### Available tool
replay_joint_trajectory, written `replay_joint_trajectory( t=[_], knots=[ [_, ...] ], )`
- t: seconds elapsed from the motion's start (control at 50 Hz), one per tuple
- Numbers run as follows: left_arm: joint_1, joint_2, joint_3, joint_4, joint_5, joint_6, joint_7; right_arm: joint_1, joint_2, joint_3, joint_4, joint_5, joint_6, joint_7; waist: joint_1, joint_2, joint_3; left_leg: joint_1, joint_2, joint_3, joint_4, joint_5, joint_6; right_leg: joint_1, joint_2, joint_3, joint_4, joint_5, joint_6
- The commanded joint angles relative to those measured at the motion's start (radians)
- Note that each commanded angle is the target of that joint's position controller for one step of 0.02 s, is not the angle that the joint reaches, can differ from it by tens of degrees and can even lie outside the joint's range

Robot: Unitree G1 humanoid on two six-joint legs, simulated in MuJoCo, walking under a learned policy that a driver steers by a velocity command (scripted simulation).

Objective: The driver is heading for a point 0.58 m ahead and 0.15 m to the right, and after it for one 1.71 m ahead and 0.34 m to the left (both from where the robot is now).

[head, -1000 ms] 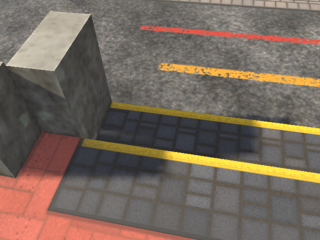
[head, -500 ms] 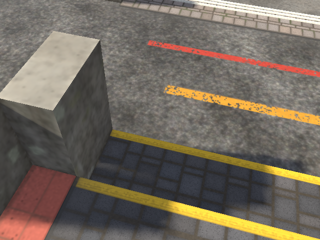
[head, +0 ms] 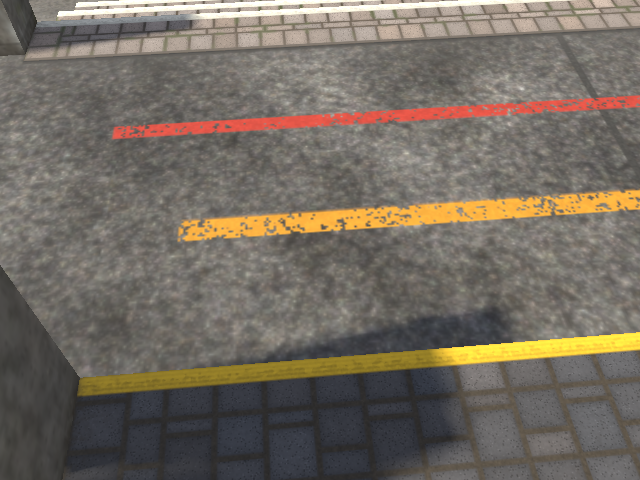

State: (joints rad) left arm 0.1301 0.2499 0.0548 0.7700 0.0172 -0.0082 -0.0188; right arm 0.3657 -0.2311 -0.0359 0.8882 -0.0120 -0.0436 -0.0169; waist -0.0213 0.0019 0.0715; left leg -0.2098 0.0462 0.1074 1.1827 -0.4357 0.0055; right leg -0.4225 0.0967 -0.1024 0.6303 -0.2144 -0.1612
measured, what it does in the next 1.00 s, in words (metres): goes down, turning right: left foot, then right foot 0.18 m lower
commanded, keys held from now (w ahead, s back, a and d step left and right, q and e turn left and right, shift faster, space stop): w+e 0.60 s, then e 0.18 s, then q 0.22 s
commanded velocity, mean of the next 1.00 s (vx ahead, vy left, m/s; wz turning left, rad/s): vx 0.40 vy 0.00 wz -0.49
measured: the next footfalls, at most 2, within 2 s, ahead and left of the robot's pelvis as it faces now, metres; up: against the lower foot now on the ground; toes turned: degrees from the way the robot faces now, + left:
left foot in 0.42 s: +0.30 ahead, +0.11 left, +0.00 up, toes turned -16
right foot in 0.94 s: +0.56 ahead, -0.24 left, -0.18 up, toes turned -31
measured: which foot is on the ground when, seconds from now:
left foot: up 0.00-0.40, down 0.42-0.92, up 0.94-1.00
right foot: down 0.00-0.44, up 0.46-0.92, down 0.94-1.00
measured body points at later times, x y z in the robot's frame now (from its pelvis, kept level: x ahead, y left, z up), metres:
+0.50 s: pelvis +0.25 +0.01 -0.01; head +0.24 +0.02 +0.44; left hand +0.42 +0.27 -0.12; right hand +0.27 -0.28 -0.11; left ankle +0.26 +0.12 -0.72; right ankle +0.12 -0.05 -0.64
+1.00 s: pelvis +0.47 -0.13 -0.16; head +0.50 -0.16 +0.29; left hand +0.71 +0.00 -0.28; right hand +0.28 -0.32 -0.30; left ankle +0.36 +0.10 -0.64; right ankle +0.52 -0.22 -0.90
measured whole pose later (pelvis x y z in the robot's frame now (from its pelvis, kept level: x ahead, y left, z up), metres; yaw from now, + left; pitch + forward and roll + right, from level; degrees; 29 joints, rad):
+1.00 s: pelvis +0.47 -0.13 -0.16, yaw -27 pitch +0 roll +3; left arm 0.10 0.20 0.02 0.87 0.04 -0.03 -0.02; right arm 0.51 -0.23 -0.04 0.93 0.04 -0.02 -0.05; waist -0.08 -0.03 0.08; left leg -0.31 -0.02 -0.05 1.72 -0.86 0.04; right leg -0.35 0.02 -0.06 0.46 -0.15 -0.09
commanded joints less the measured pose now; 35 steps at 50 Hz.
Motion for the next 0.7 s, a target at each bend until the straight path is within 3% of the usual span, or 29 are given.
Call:
replay_joint_trajectory(
  t=[0.02,0.06,0.12,0.16,0.18,0.2,0.24,0.26,0.28,0.34,0.38,0.4,0.42,0.44,0.46,0.48,0.5,0.52,0.56,0.6,0.62,0.64,0.66,0.68,0.7],
  knots=[
    [0.226,0.164,0.054,0.028,-0.016,0.005,0.028,-0.082,-0.147,-0.029,-0.150,0.011,-0.049,0.004,0.067,0.044,-0.083,-0.510,0.038,-0.144,0.157,0.098,0.000,0.456,-0.373,0.550,-0.361,0.246,-0.202],
    [0.166,0.125,0.039,0.019,-0.021,-0.014,0.031,-0.034,-0.121,-0.025,-0.136,-0.023,-0.011,0.005,-0.007,0.036,-0.065,-0.373,0.070,-0.149,0.032,0.114,-0.022,0.295,-0.274,0.410,-0.379,0.362,-0.143],
    [0.194,0.149,0.042,0.023,-0.027,-0.042,0.021,-0.052,-0.104,-0.025,-0.151,-0.031,0.037,0.012,-0.023,-0.005,-0.073,-0.336,0.058,-0.122,-0.087,0.170,-0.048,0.224,-0.204,0.348,-0.389,0.428,-0.127],
    [0.213,0.162,0.043,0.021,-0.026,-0.041,0.019,-0.161,-0.100,-0.023,-0.190,-0.028,0.041,0.014,-0.003,-0.024,-0.033,-0.334,0.037,-0.100,-0.239,0.265,-0.055,0.163,-0.160,0.327,-0.407,0.390,-0.100],
    [0.229,0.169,0.043,0.019,-0.026,-0.038,0.020,-0.207,-0.092,-0.020,-0.207,-0.035,0.040,0.019,0.015,-0.040,-0.029,-0.331,0.020,-0.090,-0.291,0.320,-0.054,0.167,-0.150,0.330,-0.398,0.431,-0.085],
    [0.236,0.178,0.047,0.020,-0.024,-0.034,0.021,-0.211,-0.071,-0.009,-0.209,-0.042,0.041,0.021,0.021,-0.064,-0.057,-0.280,-0.004,-0.074,-0.298,0.394,-0.048,0.158,-0.140,0.312,-0.373,0.533,-0.069],
    [0.238,0.177,0.044,0.000,-0.015,-0.030,0.023,-0.202,-0.094,-0.013,-0.203,-0.029,0.034,0.022,0.034,-0.083,-0.106,-0.231,-0.035,-0.059,-0.281,0.480,-0.039,0.165,-0.125,0.308,-0.336,0.568,-0.048],
    [0.256,0.178,0.043,-0.003,0.002,-0.029,0.028,-0.172,-0.119,-0.022,-0.184,-0.031,0.028,0.021,0.037,-0.104,-0.126,-0.283,-0.011,-0.100,-0.199,0.513,-0.021,0.246,-0.172,0.355,-0.294,0.597,-0.063],
    [0.271,0.174,0.041,-0.011,0.003,-0.025,0.034,-0.197,-0.146,-0.026,-0.196,-0.037,0.020,0.022,0.048,-0.066,-0.119,-0.349,-0.002,-0.119,-0.193,0.474,-0.015,0.296,-0.192,0.391,-0.265,0.580,-0.085],
    [0.292,0.182,0.042,-0.037,0.011,-0.013,0.047,-0.245,-0.156,-0.023,-0.219,-0.044,0.000,0.025,0.067,-0.046,-0.078,-0.439,-0.014,-0.141,-0.201,0.321,-0.004,0.392,-0.231,0.484,-0.184,0.596,-0.133],
    [0.219,0.191,0.044,-0.072,0.015,-0.013,0.045,-0.143,-0.168,-0.029,-0.195,-0.041,-0.008,0.026,0.006,-0.058,-0.086,-0.303,-0.036,-0.149,-0.273,0.242,0.016,0.342,-0.218,0.490,-0.082,0.711,-0.113],
    [0.116,0.199,0.043,-0.101,0.007,-0.011,0.039,0.006,-0.174,-0.035,-0.159,-0.039,-0.010,0.024,-0.091,-0.063,-0.125,-0.067,-0.055,-0.137,-0.363,0.222,0.038,0.219,-0.158,0.434,0.041,0.828,-0.070],
    [0.032,0.200,0.044,-0.125,-0.012,-0.016,0.038,0.193,-0.185,-0.047,-0.117,-0.046,-0.015,0.017,-0.199,-0.054,-0.165,0.185,-0.071,-0.108,-0.425,0.255,0.043,0.057,-0.124,0.427,0.253,0.821,-0.041],
    [0.016,0.132,0.034,-0.148,-0.038,-0.025,0.041,0.318,-0.245,-0.069,-0.104,-0.056,-0.022,0.011,-0.266,0.140,-0.178,0.326,0.070,-0.256,-0.610,0.245,0.100,-0.105,0.017,0.353,0.659,0.404,0.022],
    [0.119,0.038,0.013,-0.163,-0.018,-0.034,0.050,0.210,-0.236,-0.058,-0.140,-0.028,-0.024,0.020,-0.115,0.272,-0.146,0.333,0.293,-0.547,-0.667,0.476,0.145,-0.281,0.099,0.304,0.836,-0.283,0.037],
    [0.244,0.059,0.012,-0.139,0.001,-0.036,0.059,0.085,-0.222,-0.046,-0.182,-0.008,-0.026,0.025,0.023,0.173,-0.083,0.262,0.379,-0.714,-0.756,0.704,0.233,-0.381,0.048,0.284,0.884,-0.287,0.061],
    [0.205,0.126,0.023,-0.124,0.022,-0.020,0.063,0.039,-0.206,-0.045,-0.206,-0.009,-0.036,0.026,0.019,0.105,-0.045,0.155,0.421,-0.802,-0.803,0.538,0.314,-0.430,0.007,0.263,0.909,-0.256,0.078],
    [0.121,0.167,0.037,-0.123,0.023,-0.004,0.057,0.008,-0.175,-0.035,-0.205,-0.010,-0.047,0.030,0.027,-0.020,0.062,0.031,0.386,-0.692,-0.824,0.463,0.298,-0.435,-0.041,0.304,0.818,-0.200,0.089],
    [0.069,0.163,0.039,-0.151,0.017,0.033,0.015,-0.023,-0.200,-0.035,-0.184,-0.009,-0.061,0.032,0.057,0.056,0.116,-0.088,0.277,-0.460,-0.849,0.441,0.217,-0.371,-0.080,0.262,0.651,-0.099,0.110],
    [0.035,0.107,0.022,-0.151,0.021,0.049,-0.013,0.037,-0.206,-0.044,-0.128,-0.006,-0.056,0.024,0.044,0.085,0.083,-0.119,0.213,-0.289,-0.856,0.507,0.178,-0.284,-0.073,0.172,0.556,0.054,0.100],
    [-0.001,0.099,0.018,-0.157,0.026,0.053,-0.019,0.051,-0.205,-0.042,-0.119,-0.006,-0.050,0.017,0.035,0.067,0.057,-0.093,0.197,-0.236,-0.857,0.585,0.157,-0.264,-0.064,0.142,0.503,0.083,0.095],
    [0.020,0.091,0.023,-0.136,0.042,0.055,-0.015,0.091,-0.211,-0.043,-0.107,-0.014,-0.052,0.017,0.018,0.092,0.008,0.009,0.206,-0.190,-0.764,0.698,0.156,-0.295,-0.062,0.097,0.601,0.200,0.068],
    [-0.002,0.095,0.026,-0.136,0.044,0.054,-0.012,0.128,-0.181,-0.033,-0.102,-0.011,-0.050,0.016,0.001,0.061,-0.005,0.076,0.191,-0.146,-0.732,0.754,0.139,-0.358,-0.065,0.099,0.588,0.201,0.055],
    [-0.088,0.080,0.027,-0.157,0.043,0.045,-0.005,0.200,-0.146,-0.028,-0.071,-0.016,-0.058,0.008,-0.043,0.082,0.017,0.220,0.197,-0.163,-0.710,0.592,0.107,-0.531,-0.093,0.179,0.557,0.232,0.053],
    [-0.184,0.083,0.026,-0.189,0.030,0.035,0.005,0.222,-0.141,-0.022,-0.071,-0.026,-0.063,0.010,-0.072,0.074,0.044,0.256,0.164,-0.120,-0.729,0.434,0.087,-0.604,-0.077,0.143,0.428,0.227,0.065]
  ],
)
Keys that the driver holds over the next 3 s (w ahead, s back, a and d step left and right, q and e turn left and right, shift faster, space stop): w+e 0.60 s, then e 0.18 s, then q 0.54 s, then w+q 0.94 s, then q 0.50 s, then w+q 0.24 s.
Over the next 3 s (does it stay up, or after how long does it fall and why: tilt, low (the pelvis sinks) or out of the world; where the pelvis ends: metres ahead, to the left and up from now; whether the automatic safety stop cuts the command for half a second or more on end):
stays up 1.19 -0.16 -0.33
